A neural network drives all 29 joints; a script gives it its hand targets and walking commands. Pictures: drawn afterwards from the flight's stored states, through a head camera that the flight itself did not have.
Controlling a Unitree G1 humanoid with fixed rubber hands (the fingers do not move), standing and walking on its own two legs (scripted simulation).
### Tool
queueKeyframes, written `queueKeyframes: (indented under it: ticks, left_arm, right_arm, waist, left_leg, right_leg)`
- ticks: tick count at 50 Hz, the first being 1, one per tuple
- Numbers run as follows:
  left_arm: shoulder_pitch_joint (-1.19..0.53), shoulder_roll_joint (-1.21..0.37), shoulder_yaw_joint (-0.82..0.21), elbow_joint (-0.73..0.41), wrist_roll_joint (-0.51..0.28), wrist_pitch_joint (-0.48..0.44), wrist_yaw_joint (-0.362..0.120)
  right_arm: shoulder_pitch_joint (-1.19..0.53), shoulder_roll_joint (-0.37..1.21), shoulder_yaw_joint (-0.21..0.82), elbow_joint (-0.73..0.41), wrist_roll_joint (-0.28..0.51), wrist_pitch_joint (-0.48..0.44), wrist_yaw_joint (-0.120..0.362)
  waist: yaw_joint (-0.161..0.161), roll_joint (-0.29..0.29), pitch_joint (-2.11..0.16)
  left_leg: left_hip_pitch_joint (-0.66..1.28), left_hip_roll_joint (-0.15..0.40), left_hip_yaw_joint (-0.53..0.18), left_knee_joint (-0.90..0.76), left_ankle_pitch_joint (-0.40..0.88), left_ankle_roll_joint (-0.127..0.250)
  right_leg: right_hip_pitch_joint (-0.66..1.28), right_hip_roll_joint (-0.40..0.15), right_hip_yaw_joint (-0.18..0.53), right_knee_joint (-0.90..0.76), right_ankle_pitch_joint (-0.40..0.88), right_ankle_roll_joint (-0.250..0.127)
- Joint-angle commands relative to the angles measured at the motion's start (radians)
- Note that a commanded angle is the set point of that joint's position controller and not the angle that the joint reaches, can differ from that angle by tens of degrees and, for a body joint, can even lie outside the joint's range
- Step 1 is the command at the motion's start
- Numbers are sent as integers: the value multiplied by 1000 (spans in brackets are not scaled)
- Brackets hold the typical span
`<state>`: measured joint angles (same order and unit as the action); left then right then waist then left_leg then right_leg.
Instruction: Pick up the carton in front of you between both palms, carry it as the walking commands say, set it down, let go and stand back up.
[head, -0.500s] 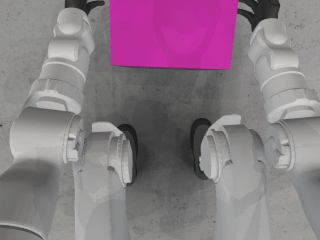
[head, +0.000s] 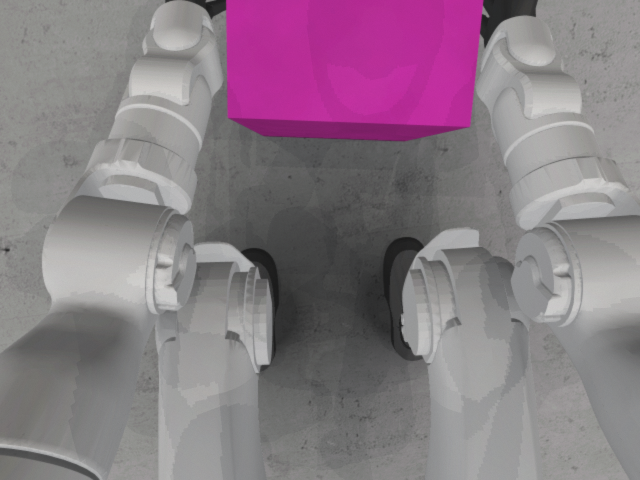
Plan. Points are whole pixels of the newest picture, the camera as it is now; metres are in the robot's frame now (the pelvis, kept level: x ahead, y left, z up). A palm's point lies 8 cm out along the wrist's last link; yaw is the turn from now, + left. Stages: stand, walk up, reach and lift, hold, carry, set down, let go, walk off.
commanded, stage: reach and lift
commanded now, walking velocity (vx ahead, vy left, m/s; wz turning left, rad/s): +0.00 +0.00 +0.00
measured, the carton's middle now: (343, 41) +0.52 -0.02 -0.24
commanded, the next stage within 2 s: none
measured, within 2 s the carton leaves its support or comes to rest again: leaves its support in 0.02 s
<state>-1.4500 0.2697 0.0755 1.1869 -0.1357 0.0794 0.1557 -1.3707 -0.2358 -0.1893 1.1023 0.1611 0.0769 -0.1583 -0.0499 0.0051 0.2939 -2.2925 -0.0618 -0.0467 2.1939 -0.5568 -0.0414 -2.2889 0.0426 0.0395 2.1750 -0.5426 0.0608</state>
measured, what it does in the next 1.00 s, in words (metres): rises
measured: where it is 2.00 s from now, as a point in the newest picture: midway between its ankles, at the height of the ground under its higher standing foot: (332, 324)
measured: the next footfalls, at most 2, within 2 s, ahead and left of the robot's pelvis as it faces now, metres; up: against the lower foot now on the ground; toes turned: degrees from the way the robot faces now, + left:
none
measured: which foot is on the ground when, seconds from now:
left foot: down 0.00-1.00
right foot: down 0.00-1.00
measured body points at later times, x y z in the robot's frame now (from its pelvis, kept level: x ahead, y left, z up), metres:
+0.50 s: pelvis +0.00 +0.00 +0.09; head +0.26 +0.00 +0.46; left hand +0.51 +0.13 +0.02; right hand +0.49 -0.17 +0.02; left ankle +0.11 +0.13 -0.33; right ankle +0.12 -0.13 -0.33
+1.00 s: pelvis +0.04 +0.00 +0.22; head +0.22 +0.00 +0.63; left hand +0.48 +0.14 +0.17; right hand +0.46 -0.17 +0.17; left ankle +0.11 +0.13 -0.33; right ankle +0.12 -0.13 -0.33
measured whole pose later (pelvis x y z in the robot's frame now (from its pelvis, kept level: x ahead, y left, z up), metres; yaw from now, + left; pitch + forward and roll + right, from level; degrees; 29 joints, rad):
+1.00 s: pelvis +0.04 +0.00 +0.22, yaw +0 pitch +35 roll +0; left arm -0.73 -0.05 0.36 0.67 0.15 0.32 0.08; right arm -0.71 0.06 -0.39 0.62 -0.15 0.33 -0.06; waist -0.03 0.01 -0.24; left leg -1.59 -0.11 -0.11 1.48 -0.51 -0.05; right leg -1.59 0.10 0.11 1.47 -0.50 0.06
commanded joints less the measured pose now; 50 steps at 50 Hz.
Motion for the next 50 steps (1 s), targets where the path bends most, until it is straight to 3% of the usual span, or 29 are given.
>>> queueKeyframes:
  ticks: [1, 5, 9, 12, 15, 18, 23, 28, 36, 42, 50]
  left_arm:
    - [-534, -1009, -253, -336, -56, -7, -255]
    - [-508, -1123, -325, -508, -71, 38, -242]
    - [-422, -1199, -340, -598, -25, 105, -238]
    - [-347, -1244, -294, -534, 29, 156, -253]
    - [-287, -1262, -183, -416, 116, 191, -274]
    - [-276, -1263, -102, -362, 177, 207, -293]
    - [-264, -1275, -49, -336, 218, 211, -305]
    - [-224, -1304, -64, -362, 220, 222, -316]
    - [-118, -1378, -200, -469, 165, 240, -327]
    - [-10, -1409, -269, -509, 140, 242, -326]
    - [152, -1426, -281, -503, 152, 225, -321]
  right_arm:
    - [-593, 971, 315, -338, 53, 4, 274]
    - [-563, 1072, 380, -486, 64, 57, 268]
    - [-502, 1130, 405, -585, 20, 120, 276]
    - [-433, 1172, 371, -527, -35, 172, 291]
    - [-378, 1192, 283, -414, -119, 210, 312]
    - [-365, 1197, 211, -364, -183, 225, 328]
    - [-348, 1223, 171, -337, -227, 232, 338]
    - [-303, 1264, 199, -356, -225, 244, 348]
    - [-189, 1331, 324, -445, -172, 260, 356]
    - [-76, 1355, 384, -470, -153, 260, 352]
    - [84, 1376, 399, -455, -168, 243, 348]
  waist:
    - [-18, 46, -1390]
    - [-23, 54, -1668]
    - [-20, 49, -1727]
    - [-15, 52, -1549]
    - [-9, 52, -1340]
    - [-9, 44, -1292]
    - [-9, 28, -1334]
    - [1, 15, -1407]
    - [6, 15, -1490]
    - [8, 21, -1434]
    - [17, 17, -1292]
  left_leg:
    - [642, -89, 119, -144, 390, 31]
    - [789, -101, 136, -157, 467, 15]
    - [820, -118, 146, -223, 392, 14]
    - [734, -122, 143, -301, 239, 19]
    - [626, -121, 136, -381, 101, 25]
    - [609, -125, 133, -442, 67, 30]
    - [666, -129, 129, -529, 71, 30]
    - [762, -130, 128, -602, 100, 26]
    - [945, -128, 115, -702, 201, 12]
    - [1056, -128, 95, -792, 236, 7]
    - [1199, -121, 61, -941, 262, 8]
  right_leg:
    - [653, 92, -130, -130, 439, -19]
    - [767, 101, -150, -143, 508, -10]
    - [772, 117, -164, -209, 409, -10]
    - [682, 122, -162, -284, 254, -17]
    - [597, 121, -151, -358, 127, -26]
    - [605, 122, -144, -421, 95, -33]
    - [684, 125, -136, -509, 100, -32]
    - [786, 126, -132, -584, 124, -27]
    - [960, 133, -120, -680, 220, -20]
    - [1067, 134, -100, -766, 253, -20]
    - [1220, 128, -62, -916, 276, -25]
